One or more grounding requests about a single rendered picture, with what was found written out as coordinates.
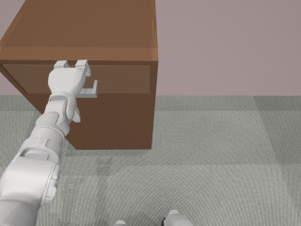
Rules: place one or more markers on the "cabinet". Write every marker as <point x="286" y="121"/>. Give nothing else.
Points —
<point x="103" y="32"/>

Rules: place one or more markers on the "handle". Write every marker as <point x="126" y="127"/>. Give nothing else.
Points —
<point x="89" y="93"/>

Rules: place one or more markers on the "robot right thigh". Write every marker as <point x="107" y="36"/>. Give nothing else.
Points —
<point x="177" y="220"/>

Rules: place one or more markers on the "robot left forearm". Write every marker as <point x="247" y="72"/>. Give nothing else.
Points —
<point x="48" y="135"/>

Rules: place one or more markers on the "drawer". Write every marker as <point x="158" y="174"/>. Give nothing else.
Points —
<point x="111" y="78"/>

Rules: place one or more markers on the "robot right shin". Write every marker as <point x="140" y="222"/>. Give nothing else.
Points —
<point x="173" y="212"/>

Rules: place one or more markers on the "robot left hand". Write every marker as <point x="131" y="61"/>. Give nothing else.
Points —
<point x="69" y="80"/>

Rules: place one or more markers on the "left robot upper arm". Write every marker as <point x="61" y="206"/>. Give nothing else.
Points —
<point x="31" y="182"/>

